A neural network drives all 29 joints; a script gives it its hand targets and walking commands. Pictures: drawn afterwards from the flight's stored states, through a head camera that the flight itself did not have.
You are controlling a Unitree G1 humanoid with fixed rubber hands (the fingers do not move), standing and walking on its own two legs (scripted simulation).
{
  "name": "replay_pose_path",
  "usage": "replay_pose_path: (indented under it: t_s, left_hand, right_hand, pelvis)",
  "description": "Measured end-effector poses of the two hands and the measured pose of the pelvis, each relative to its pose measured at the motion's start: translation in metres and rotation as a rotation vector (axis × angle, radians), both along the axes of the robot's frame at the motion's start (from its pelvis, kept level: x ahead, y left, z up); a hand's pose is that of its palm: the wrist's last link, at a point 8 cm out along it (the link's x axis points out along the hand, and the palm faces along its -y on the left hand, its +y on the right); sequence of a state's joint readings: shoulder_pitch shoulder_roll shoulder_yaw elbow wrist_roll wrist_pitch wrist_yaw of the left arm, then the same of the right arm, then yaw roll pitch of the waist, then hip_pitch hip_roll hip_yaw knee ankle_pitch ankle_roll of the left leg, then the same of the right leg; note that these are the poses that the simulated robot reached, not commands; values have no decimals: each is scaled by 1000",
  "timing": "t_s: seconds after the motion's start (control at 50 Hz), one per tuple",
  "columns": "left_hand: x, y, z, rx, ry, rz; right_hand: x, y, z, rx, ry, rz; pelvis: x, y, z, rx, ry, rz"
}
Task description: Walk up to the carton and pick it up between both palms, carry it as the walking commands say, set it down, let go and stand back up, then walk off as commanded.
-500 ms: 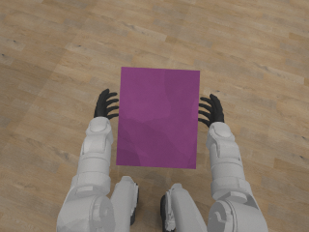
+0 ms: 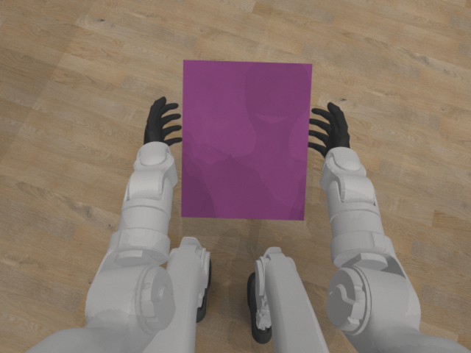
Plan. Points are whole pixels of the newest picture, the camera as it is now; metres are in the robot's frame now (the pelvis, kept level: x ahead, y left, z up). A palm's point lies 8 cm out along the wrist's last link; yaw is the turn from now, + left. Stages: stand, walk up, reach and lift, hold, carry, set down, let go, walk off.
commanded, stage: set down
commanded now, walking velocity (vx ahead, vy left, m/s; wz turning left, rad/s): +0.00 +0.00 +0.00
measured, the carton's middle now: (243, 143) +0.48 -0.01 -0.16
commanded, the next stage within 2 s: none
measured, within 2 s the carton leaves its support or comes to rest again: neither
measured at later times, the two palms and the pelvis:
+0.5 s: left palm (171, 148) +0.46 +0.14 -0.16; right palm (320, 152) +0.47 -0.16 -0.15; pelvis -0.02 +0.00 -0.07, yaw +0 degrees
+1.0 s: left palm (176, 151) +0.49 +0.14 -0.24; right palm (305, 153) +0.50 -0.16 -0.24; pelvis -0.02 -0.02 -0.13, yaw +0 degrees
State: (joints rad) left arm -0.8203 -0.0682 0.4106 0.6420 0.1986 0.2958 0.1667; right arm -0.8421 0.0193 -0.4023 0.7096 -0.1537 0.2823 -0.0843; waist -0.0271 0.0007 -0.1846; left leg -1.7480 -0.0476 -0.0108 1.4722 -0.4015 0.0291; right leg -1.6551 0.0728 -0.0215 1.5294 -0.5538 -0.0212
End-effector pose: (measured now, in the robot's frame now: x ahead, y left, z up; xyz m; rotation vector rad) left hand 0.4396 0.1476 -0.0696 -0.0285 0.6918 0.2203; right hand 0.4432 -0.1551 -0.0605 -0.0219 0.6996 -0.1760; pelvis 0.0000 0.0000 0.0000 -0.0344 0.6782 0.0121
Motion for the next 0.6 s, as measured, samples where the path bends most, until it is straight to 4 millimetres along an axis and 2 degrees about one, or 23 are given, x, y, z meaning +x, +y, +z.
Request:
replay_pose_path:
  t_s: [0.28,0.6]
  left_hand:
    - [13,-3,-48,8,6,1]
    - [29,-6,-104,28,15,3]
  right_hand:
    - [14,-3,-48,-23,11,16]
    - [32,-6,-110,-28,26,43]
  pelvis:
    - [-11,3,-41,-4,40,-3]
    - [-19,-8,-85,14,81,-15]
